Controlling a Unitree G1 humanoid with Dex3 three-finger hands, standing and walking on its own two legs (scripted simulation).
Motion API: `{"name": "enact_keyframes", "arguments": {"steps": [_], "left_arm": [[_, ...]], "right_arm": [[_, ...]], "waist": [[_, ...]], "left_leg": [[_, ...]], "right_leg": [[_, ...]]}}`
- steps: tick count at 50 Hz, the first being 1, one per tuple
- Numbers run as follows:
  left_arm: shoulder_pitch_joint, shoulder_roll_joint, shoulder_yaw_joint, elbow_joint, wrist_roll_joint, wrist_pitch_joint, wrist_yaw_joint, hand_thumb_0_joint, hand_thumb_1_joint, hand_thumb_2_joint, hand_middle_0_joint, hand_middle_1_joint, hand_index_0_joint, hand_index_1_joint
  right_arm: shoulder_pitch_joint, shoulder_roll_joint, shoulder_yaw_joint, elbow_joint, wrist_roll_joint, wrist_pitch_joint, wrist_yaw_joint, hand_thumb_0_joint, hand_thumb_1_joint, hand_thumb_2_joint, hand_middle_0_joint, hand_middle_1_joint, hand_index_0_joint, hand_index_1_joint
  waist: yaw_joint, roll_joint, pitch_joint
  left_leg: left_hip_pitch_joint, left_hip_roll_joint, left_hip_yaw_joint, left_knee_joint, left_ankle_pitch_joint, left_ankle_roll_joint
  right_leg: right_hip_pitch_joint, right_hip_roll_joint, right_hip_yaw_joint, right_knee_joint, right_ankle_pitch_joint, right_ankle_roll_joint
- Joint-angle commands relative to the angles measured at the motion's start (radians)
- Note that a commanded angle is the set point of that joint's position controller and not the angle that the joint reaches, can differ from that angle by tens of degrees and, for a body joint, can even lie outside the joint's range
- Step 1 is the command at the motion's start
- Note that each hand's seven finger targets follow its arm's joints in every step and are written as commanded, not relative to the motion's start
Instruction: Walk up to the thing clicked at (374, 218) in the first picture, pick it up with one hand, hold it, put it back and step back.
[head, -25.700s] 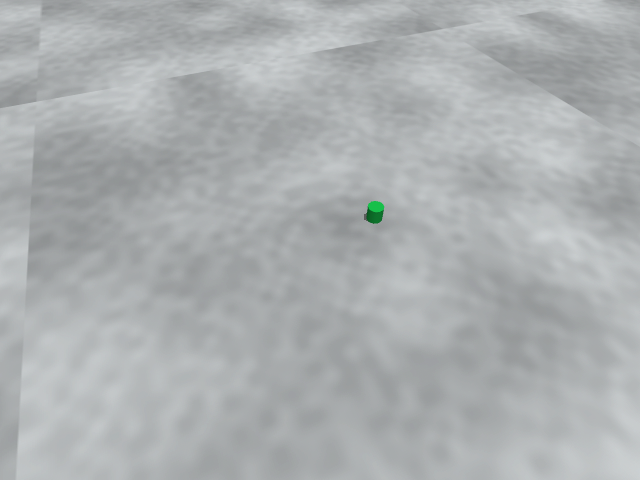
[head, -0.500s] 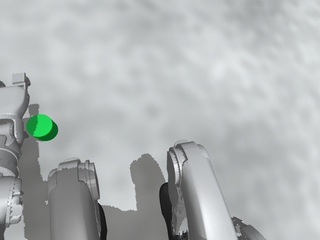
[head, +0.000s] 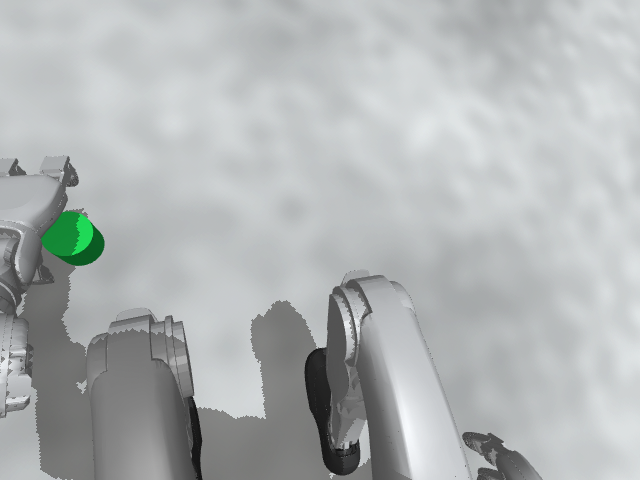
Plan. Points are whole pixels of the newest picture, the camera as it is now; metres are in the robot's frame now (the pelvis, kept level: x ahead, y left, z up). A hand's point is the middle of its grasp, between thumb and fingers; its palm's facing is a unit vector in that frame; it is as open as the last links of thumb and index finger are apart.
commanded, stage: home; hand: left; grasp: from above
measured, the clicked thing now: (74, 239) +0.48 +0.27 -0.30
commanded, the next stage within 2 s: none
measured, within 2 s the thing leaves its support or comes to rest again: neither
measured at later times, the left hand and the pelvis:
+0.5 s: hand out of the picture +0.42 +0.28 -0.05, palm faces -0.38 -0.32 -0.87, open 11.0 cm; pelvis +0.02 +0.01 +0.08, yaw +1 degrees
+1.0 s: hand out of the picture +0.27 +0.22 +0.16, palm faces -0.05 -0.90 -0.43, open 7.4 cm; pelvis +0.04 +0.00 +0.25, yaw +4 degrees
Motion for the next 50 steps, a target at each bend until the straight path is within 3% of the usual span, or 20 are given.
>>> {"name": "enact_keyframes", "arguments": {"steps": [1, 3, 4, 5, 6, 8, 9, 11, 12, 16, 18, 19, 22, 25, 26, 28, 34, 40, 45, 50], "left_arm": [[-0.413, 0.332, 0.104, -0.190, 0.013, 0.015, 0.130, 0.000, -0.545, 1.015, -0.069, -1.030, -0.070, -1.029], [-0.397, 0.347, 0.133, -0.255, 0.006, 0.039, 0.141, 0.000, -0.469, 0.934, -0.148, -0.942, -0.148, -0.942], [-0.372, 0.336, 0.137, -0.272, -0.001, 0.056, 0.139, 0.000, -0.526, 0.997, -0.075, -1.022, -0.081, -1.016], [-0.377, 0.312, 0.123, -0.263, -0.015, 0.070, 0.134, 0.000, -0.446, 0.917, -0.155, -0.942, -0.161, -0.936], [-0.343, 0.282, 0.108, -0.257, -0.029, 0.084, 0.119, 0.000, -0.517, 0.991, -0.077, -1.018, -0.085, -1.010], [-0.317, 0.282, 0.112, -0.296, -0.055, 0.106, 0.086, 0.000, -0.364, 0.921, -0.237, -0.858, -0.224, -0.850], [-0.283, 0.276, 0.119, -0.318, -0.080, 0.121, 0.063, 0.000, -0.444, 0.951, -0.157, -0.938, -0.144, -0.930], [-0.220, 0.233, 0.098, -0.369, -0.120, 0.142, 0.011, 0.000, -0.284, 0.943, -0.254, -0.778, -0.227, -0.770], [-0.202, 0.216, 0.089, -0.360, -0.142, 0.149, -0.017, 0.000, -0.204, 0.935, -0.250, -0.698, -0.224, -0.697], [-0.061, 0.199, 0.107, -0.561, -0.259, 0.164, -0.121, 0.000, 0.082, 0.877, -0.224, -0.524, -0.207, -0.539], [0.082, 0.115, 0.073, -0.628, -0.325, 0.181, -0.181, 0.000, 0.242, 0.803, -0.198, -0.402, -0.189, -0.410], [0.075, 0.129, 0.089, -0.741, -0.364, 0.181, -0.203, 0.000, 0.322, 0.802, -0.194, -0.367, -0.187, -0.373], [0.215, 0.073, 0.090, -0.872, -0.483, 0.201, -0.266, 0.000, 0.562, 0.871, -0.200, -0.332, -0.197, -0.334], [0.298, 0.003, 0.059, -1.023, -0.574, 0.217, -0.306, 0.000, 0.802, 0.902, -0.200, -0.300, -0.200, -0.300], [0.331, 0.012, 0.075, -1.061, -0.598, 0.226, -0.312, 0.000, 0.882, 0.901, -0.200, -0.299, -0.200, -0.299], [0.415, -0.010, 0.083, -1.104, -0.649, 0.246, -0.319, 0.000, 0.900, 0.899, -0.200, -0.298, -0.200, -0.298], [0.559, -0.092, 0.068, -1.318, -0.794, 0.311, -0.331, 0.000, 0.900, 0.900, -0.200, -0.298, -0.200, -0.299], [0.761, -0.167, 0.043, -1.453, -0.960, 0.401, -0.341, 0.000, 0.899, 0.900, -0.200, -0.299, -0.200, -0.299], [0.915, -0.210, 0.049, -1.562, -1.111, 0.473, -0.332, 0.000, 0.900, 0.900, -0.200, -0.300, -0.200, -0.300], [1.064, -0.256, 0.058, -1.647, -1.214, 0.529, -0.323, 0.000, 0.900, 0.900, -0.200, -0.300, -0.200, -0.300]], "right_arm": [[0.176, -0.215, -0.059, -0.010, -0.028, -0.026, -0.001, 0.000, -0.901, -0.898, 0.200, 0.300, 0.200, 0.300], [0.181, -0.221, -0.076, -0.012, -0.025, -0.026, 0.003, 0.000, -0.881, -0.894, 0.199, 0.300, 0.199, 0.300], [0.183, -0.226, -0.086, -0.011, -0.024, -0.026, 0.008, 0.000, -0.900, -0.897, 0.200, 0.300, 0.200, 0.300], [0.189, -0.221, -0.089, -0.006, -0.022, -0.027, 0.014, 0.000, -0.881, -0.894, 0.200, 0.300, 0.199, 0.300], [0.198, -0.218, -0.094, 0.001, -0.019, -0.024, 0.020, 0.000, -0.899, -0.896, 0.200, 0.300, 0.200, 0.300], [0.229, -0.226, -0.113, 0.008, -0.006, -0.023, 0.029, 0.000, -0.881, -0.894, 0.200, 0.300, 0.199, 0.300], [0.245, -0.228, -0.122, 0.008, 0.002, -0.022, 0.034, 0.000, -0.897, -0.895, 0.200, 0.300, 0.200, 0.300], [0.252, -0.222, -0.139, 0.006, 0.025, -0.012, 0.036, 0.000, -0.882, -0.895, 0.200, 0.300, 0.199, 0.300], [0.263, -0.221, -0.148, 0.000, 0.036, -0.009, 0.038, 0.000, -0.883, -0.895, 0.200, 0.300, 0.199, 0.300], [0.265, -0.208, -0.171, -0.046, 0.086, 0.020, 0.034, 0.000, -0.889, -0.897, 0.200, 0.300, 0.199, 0.300], [0.238, -0.193, -0.175, -0.078, 0.107, 0.035, 0.032, 0.000, -0.894, -0.898, 0.200, 0.300, 0.200, 0.300], [0.231, -0.190, -0.179, -0.094, 0.119, 0.041, 0.025, 0.000, -0.895, -0.899, 0.200, 0.300, 0.200, 0.300], [0.180, -0.164, -0.177, -0.133, 0.138, 0.050, 0.011, 0.000, -0.897, -0.900, 0.200, 0.300, 0.200, 0.300], [0.133, -0.145, -0.181, -0.161, 0.150, 0.050, -0.013, 0.000, -0.899, -0.900, 0.200, 0.300, 0.200, 0.300], [0.119, -0.144, -0.183, -0.167, 0.155, 0.050, -0.019, 0.000, -0.899, -0.900, 0.200, 0.300, 0.200, 0.300], [0.084, -0.138, -0.180, -0.183, 0.163, 0.048, -0.035, 0.000, -0.899, -0.900, 0.200, 0.300, 0.200, 0.300], [0.010, -0.127, -0.170, -0.229, 0.183, 0.020, -0.087, 0.000, -0.899, -0.900, 0.200, 0.300, 0.200, 0.300], [-0.053, -0.108, -0.145, -0.275, 0.200, -0.021, -0.144, 0.000, -0.899, -0.900, 0.200, 0.300, 0.200, 0.300], [-0.061, -0.076, -0.119, -0.312, 0.208, -0.050, -0.177, 0.000, -0.900, -0.900, 0.200, 0.300, 0.200, 0.300], [-0.015, -0.046, -0.100, -0.335, 0.209, -0.076, -0.212, 0.000, -0.901, -0.900, 0.200, 0.299, 0.200, 0.299]], "waist": [[0.007, 0.370, -0.704], [0.031, 0.444, -0.787], [0.035, 0.473, -0.813], [0.024, 0.472, -0.800], [0.024, 0.456, -0.793], [0.031, 0.442, -0.818], [0.044, 0.437, -0.823], [0.071, 0.403, -0.861], [0.054, 0.356, -0.832], [0.103, 0.279, -0.876], [0.109, 0.226, -0.808], [0.119, 0.207, -0.837], [0.139, 0.143, -0.775], [0.150, 0.152, -0.735], [0.159, 0.154, -0.726], [0.176, 0.149, -0.667], [0.185, 0.184, -0.652], [0.177, 0.154, -0.542], [0.175, 0.131, -0.475], [0.175, 0.123, -0.462]], "left_leg": [[0.505, -0.025, 0.085, -0.229, 0.052, 0.019], [0.575, -0.023, 0.088, -0.242, 0.082, 0.014], [0.599, -0.022, 0.087, -0.250, 0.103, 0.012], [0.592, -0.019, 0.084, -0.247, 0.094, 0.012], [0.594, -0.018, 0.085, -0.252, 0.108, 0.012], [0.598, -0.019, 0.085, -0.256, 0.129, 0.016], [0.613, -0.019, 0.079, -0.276, 0.141, 0.015], [0.631, -0.019, 0.079, -0.301, 0.162, 0.020], [0.618, -0.018, 0.075, -0.302, 0.164, 0.024], [0.629, -0.022, 0.069, -0.370, 0.180, 0.034], [0.626, -0.018, 0.065, -0.415, 0.173, 0.038], [0.641, -0.018, 0.064, -0.431, 0.169, 0.042], [0.627, -0.016, 0.070, -0.486, 0.131, 0.048], [0.696, -0.010, 0.061, -0.554, 0.106, 0.042], [0.720, -0.009, 0.056, -0.581, 0.101, 0.040], [0.767, 0.000, 0.040, -0.649, 0.051, 0.035], [0.949, 0.006, 0.031, -0.794, 0.019, 0.025], [1.059, 0.008, 0.011, -0.952, -0.070, 0.026], [1.165, 0.005, 0.012, -1.068, -0.062, 0.029], [1.304, 0.005, 0.028, -1.159, 0.102, 0.025]], "right_leg": [[0.291, 0.044, -0.063, -0.204, 0.038, -0.071], [0.275, 0.038, -0.079, -0.184, 0.085, -0.074], [0.261, 0.032, -0.087, -0.171, 0.111, -0.075], [0.246, 0.034, -0.088, -0.167, 0.111, -0.076], [0.255, 0.036, -0.091, -0.175, 0.125, -0.076], [0.287, 0.032, -0.093, -0.184, 0.151, -0.072], [0.301, 0.028, -0.092, -0.191, 0.159, -0.072], [0.345, 0.033, -0.085, -0.226, 0.172, -0.072], [0.360, 0.034, -0.084, -0.240, 0.178, -0.069], [0.491, 0.032, -0.068, -0.312, 0.192, -0.061], [0.527, 0.035, -0.061, -0.363, 0.193, -0.057], [0.554, 0.035, -0.053, -0.391, 0.194, -0.055], [0.629, 0.036, -0.034, -0.466, 0.172, -0.048], [0.651, 0.033, -0.022, -0.524, 0.143, -0.052], [0.670, 0.032, -0.020, -0.542, 0.137, -0.053], [0.669, 0.030, -0.020, -0.579, 0.093, -0.054], [0.766, 0.024, -0.002, -0.703, 0.074, -0.051], [0.876, 0.024, 0.009, -0.853, 0.010, -0.044], [1.015, 0.025, 0.018, -0.986, 0.011, -0.039], [1.182, 0.026, 0.019, -1.100, 0.132, -0.041]]}}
